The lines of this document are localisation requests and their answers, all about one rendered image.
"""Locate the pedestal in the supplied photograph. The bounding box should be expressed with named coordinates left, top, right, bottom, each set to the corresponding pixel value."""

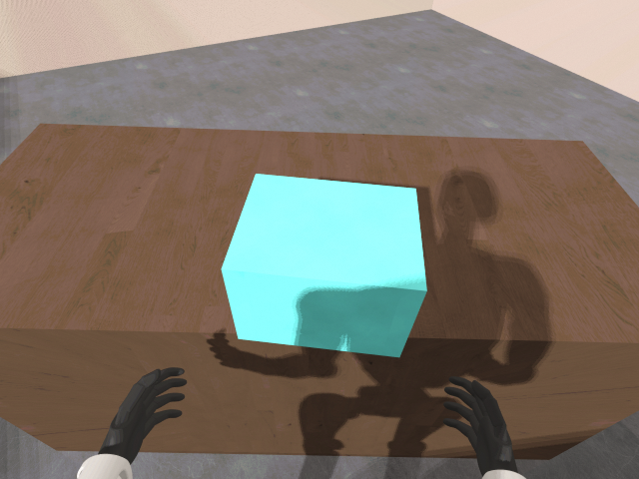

left=0, top=124, right=639, bottom=460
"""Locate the right robot hand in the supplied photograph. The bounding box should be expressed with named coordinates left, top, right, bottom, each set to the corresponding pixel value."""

left=443, top=376, right=518, bottom=477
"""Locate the left robot hand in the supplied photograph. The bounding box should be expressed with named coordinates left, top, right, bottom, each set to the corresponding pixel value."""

left=98, top=367, right=187, bottom=465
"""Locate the left robot forearm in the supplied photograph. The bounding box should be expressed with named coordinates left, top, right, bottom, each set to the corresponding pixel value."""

left=77, top=454, right=133, bottom=479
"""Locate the carton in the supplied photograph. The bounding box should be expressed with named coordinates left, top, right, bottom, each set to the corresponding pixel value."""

left=222, top=174, right=427, bottom=357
